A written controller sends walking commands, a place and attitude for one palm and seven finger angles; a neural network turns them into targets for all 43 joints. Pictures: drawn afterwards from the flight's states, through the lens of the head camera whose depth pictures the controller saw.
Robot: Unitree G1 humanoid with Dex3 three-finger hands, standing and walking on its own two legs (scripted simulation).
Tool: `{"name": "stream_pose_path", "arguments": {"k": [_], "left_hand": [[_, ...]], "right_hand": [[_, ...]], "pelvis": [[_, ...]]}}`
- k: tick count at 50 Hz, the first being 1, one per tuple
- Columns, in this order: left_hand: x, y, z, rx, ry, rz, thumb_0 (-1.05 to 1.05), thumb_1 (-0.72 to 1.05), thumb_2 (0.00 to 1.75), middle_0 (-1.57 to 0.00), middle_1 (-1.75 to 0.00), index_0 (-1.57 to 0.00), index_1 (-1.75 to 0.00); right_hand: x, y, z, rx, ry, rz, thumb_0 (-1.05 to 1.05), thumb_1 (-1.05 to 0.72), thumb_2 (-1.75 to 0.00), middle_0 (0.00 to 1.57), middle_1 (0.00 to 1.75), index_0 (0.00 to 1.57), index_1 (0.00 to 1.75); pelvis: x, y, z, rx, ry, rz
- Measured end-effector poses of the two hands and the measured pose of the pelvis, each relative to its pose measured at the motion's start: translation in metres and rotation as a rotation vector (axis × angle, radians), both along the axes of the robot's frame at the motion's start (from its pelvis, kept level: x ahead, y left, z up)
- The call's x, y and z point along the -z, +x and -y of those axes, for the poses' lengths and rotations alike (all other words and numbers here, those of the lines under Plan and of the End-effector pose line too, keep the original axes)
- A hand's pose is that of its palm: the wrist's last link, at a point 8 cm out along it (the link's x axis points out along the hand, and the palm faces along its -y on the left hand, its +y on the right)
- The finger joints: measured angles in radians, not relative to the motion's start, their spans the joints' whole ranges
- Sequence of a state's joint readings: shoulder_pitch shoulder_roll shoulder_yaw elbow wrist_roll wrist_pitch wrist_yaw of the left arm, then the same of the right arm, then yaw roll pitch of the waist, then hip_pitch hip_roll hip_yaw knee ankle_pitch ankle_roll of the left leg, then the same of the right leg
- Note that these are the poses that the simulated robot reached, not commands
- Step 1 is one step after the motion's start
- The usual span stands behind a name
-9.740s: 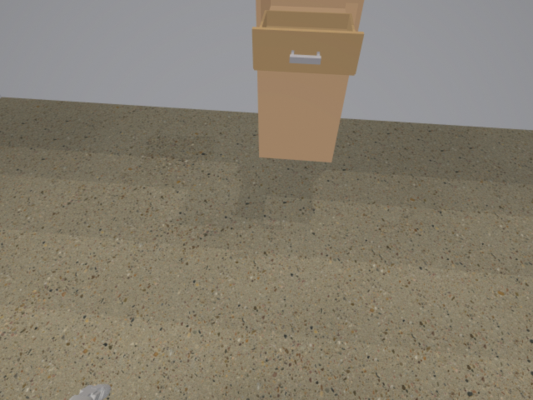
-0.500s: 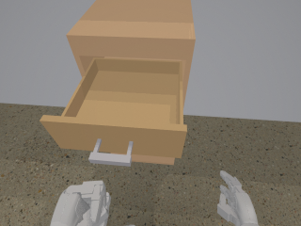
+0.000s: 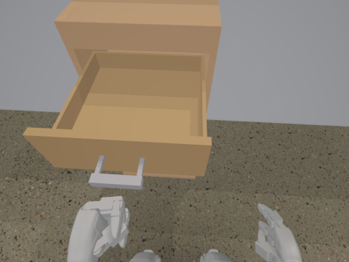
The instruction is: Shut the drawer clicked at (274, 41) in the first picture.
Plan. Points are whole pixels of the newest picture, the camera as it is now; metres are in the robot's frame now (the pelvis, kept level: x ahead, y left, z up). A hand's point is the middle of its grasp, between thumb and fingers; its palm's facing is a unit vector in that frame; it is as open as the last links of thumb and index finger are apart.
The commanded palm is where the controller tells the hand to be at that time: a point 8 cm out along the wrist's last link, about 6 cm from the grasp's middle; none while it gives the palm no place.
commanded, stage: bring the fist close to the handle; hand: left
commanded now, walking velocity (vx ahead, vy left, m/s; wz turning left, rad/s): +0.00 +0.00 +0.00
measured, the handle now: (119, 171) +0.30 +0.14 +0.06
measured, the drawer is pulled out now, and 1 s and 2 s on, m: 0.30 0.29 0.18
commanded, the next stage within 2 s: push the drawer shut in 0.60 s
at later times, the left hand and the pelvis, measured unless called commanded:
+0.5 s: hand (132, 220) +0.20 +0.09 +0.05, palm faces -0.05 -1.00 +0.00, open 3.3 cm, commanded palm +0.18 +0.15 +0.06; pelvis +0.00 +0.00 -0.01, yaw +0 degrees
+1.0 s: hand (134, 210) +0.22 +0.09 +0.05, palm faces -0.08 -1.00 -0.02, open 3.1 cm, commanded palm +0.22 +0.15 +0.06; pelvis +0.00 +0.01 -0.01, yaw +0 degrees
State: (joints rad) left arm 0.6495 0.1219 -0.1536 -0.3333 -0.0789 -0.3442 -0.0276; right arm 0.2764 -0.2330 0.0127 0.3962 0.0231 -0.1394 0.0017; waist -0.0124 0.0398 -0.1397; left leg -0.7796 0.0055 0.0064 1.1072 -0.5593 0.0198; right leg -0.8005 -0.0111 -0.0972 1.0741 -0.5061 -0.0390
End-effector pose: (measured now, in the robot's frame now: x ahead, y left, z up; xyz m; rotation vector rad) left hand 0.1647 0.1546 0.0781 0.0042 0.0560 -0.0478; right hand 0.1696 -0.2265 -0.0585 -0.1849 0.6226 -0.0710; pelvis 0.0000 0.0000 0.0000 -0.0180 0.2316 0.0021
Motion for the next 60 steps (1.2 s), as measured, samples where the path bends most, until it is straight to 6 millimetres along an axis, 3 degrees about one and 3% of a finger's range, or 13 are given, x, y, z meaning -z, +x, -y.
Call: {"name": "stream_pose_path", "arguments": {"k": [13,40,60], "left_hand": [[0.024,0.024,0.011,0.016,-0.005,-0.004,0.01,0.90,0.90,-1.40,-1.60,-1.40,-1.60],[0.021,0.023,0.011,0.016,0.000,0.002,0.01,0.90,0.90,-1.40,-1.60,-1.40,-1.60],[0.028,0.058,0.007,0.040,0.021,0.029,-0.02,0.85,0.95,-1.40,-1.60,-1.40,-1.60]], "right_hand": [[0.016,0.002,-0.008,-0.016,0.010,-0.042,0.02,-0.90,-0.90,0.20,0.30,0.20,0.30],[0.016,0.001,-0.012,-0.015,0.006,-0.062,0.01,-0.90,-0.90,0.20,0.30,0.20,0.30],[0.024,-0.011,-0.010,-0.016,-0.014,-0.126,0.01,-0.90,-0.90,0.20,0.30,0.20,0.30]], "pelvis": [[0.011,-0.001,-0.002,0.005,0.003,-0.045],[0.010,0.000,-0.006,0.001,-0.003,-0.047],[0.007,-0.007,-0.007,-0.010,-0.008,-0.041]]}}
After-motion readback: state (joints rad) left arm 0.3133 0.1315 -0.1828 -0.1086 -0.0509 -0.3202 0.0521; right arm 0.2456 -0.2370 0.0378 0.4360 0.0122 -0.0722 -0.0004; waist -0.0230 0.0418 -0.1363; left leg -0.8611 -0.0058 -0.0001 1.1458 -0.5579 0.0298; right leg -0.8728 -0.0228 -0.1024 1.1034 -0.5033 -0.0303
